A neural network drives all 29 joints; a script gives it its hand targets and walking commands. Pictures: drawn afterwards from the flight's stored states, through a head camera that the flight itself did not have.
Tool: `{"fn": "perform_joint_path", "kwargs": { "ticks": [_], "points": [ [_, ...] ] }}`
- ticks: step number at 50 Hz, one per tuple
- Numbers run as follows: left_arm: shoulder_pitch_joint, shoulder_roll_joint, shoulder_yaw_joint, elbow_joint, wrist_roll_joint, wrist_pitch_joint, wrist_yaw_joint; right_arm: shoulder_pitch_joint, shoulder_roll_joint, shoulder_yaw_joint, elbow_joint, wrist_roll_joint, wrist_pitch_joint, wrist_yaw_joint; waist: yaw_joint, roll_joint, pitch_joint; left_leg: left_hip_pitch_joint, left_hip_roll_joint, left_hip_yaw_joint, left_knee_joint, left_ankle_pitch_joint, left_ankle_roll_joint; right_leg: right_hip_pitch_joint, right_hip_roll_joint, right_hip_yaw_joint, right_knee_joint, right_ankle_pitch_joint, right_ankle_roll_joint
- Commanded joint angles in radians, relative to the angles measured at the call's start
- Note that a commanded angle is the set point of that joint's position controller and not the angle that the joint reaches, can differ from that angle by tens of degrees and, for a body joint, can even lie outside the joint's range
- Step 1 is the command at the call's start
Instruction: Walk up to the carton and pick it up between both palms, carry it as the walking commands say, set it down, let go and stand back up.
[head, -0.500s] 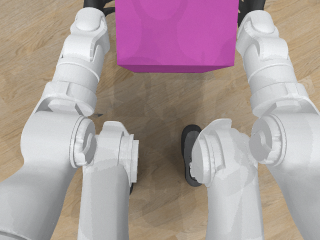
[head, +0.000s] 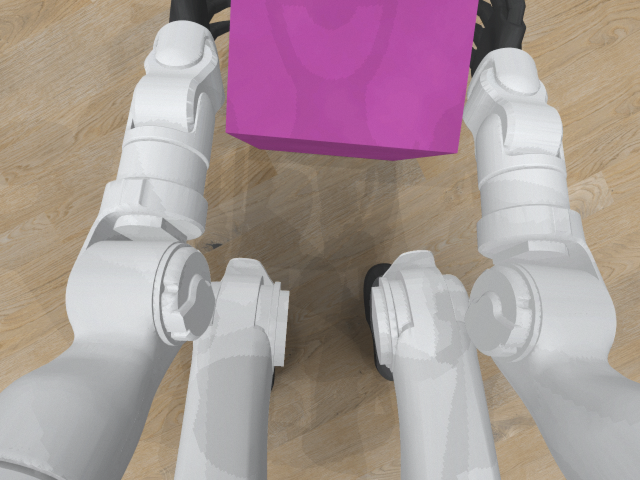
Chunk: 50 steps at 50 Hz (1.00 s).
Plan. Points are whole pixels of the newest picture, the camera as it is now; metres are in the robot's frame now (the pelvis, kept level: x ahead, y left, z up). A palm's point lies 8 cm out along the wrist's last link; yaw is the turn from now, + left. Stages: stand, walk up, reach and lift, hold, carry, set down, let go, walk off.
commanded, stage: reach and lift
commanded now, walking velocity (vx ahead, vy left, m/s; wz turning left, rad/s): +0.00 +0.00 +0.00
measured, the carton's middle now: (341, 55) +0.54 -0.03 -0.18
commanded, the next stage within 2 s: none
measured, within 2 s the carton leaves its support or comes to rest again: neither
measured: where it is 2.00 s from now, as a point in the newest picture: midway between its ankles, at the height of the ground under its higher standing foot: (324, 350)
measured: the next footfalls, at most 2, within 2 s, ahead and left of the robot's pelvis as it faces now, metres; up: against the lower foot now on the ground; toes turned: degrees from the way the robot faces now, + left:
none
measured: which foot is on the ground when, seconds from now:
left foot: down 0.00-1.00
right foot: down 0.00-1.00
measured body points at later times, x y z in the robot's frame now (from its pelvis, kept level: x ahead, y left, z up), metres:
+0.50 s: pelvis +0.00 +0.00 +0.05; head +0.32 +0.00 +0.37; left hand +0.54 +0.11 -0.06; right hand +0.52 -0.18 -0.06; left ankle +0.10 +0.11 -0.36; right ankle +0.12 -0.12 -0.36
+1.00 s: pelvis +0.00 +0.00 +0.10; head +0.28 +0.00 +0.46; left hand +0.53 +0.12 +0.02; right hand +0.50 -0.18 +0.02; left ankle +0.10 +0.11 -0.36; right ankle +0.12 -0.12 -0.36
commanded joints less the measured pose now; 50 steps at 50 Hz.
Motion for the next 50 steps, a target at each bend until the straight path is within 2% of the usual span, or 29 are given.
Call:
{"fn": "perform_joint_path", "kwargs": {
  "ticks": [1, 6, 13, 19, 30, 50],
  "points": [
    [-0.576, -1.011, -0.391, -0.08, -0.102, -0.015, -0.272, -0.689, 0.977, 0.475, -0.08, 0.108, -0.017, 0.278, -0.017, 0.006, -1.254, 0.502, -0.046, 0.081, -0.214, 0.287, 0.024, 0.756, 0.058, -0.118, -0.133, 0.329, -0.026],
    [-0.54, -1.021, -0.395, -0.095, -0.092, -0.012, -0.277, -0.636, 0.989, 0.467, -0.082, 0.087, -0.01, 0.272, -0.023, 0.015, -1.272, 0.505, -0.047, 0.081, -0.233, 0.314, 0.017, 0.778, 0.064, -0.109, -0.155, 0.364, -0.027],
    [-0.505, -1.058, -0.444, -0.155, -0.105, -0.003, -0.267, -0.601, 1.011, 0.509, -0.146, 0.093, -0.002, 0.261, -0.029, 0.023, -1.377, 0.587, -0.055, 0.076, -0.271, 0.376, 0.005, 0.845, 0.071, -0.108, -0.19, 0.417, -0.024],
    [-0.484, -1.072, -0.436, -0.143, -0.088, 0.005, -0.262, -0.571, 1.026, 0.506, -0.135, 0.084, 0.008, 0.264, -0.024, 0.024, -1.333, 0.612, -0.056, 0.073, -0.324, 0.351, 0.005, 0.84, 0.072, -0.107, -0.242, 0.379, -0.023],
    [-0.466, -1.091, -0.355, -0.073, -0.032, 0.026, -0.274, -0.565, 1.042, 0.444, -0.097, 0.039, 0.027, 0.278, -0.019, 0.019, -1.263, 0.633, -0.054, 0.073, -0.416, 0.257, 0.013, 0.843, 0.071, -0.107, -0.335, 0.275, -0.023],
    [-0.388, -1.168, -0.379, -0.093, -0.028, 0.045, -0.282, -0.481, 1.117, 0.476, -0.118, 0.031, 0.052, 0.294, -0.026, 0.025, -1.299, 0.769, -0.067, 0.069, -0.55, 0.27, 0.01, 0.973, 0.08, -0.11, -0.465, 0.287, -0.019]
  ]
}}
